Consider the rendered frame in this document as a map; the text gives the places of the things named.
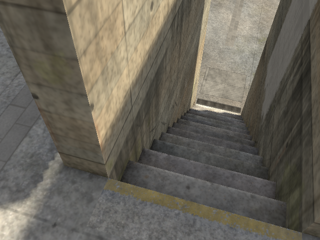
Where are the stairs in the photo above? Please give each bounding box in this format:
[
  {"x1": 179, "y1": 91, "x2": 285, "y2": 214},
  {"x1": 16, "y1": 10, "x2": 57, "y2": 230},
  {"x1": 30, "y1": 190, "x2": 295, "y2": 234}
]
[{"x1": 120, "y1": 104, "x2": 287, "y2": 228}]

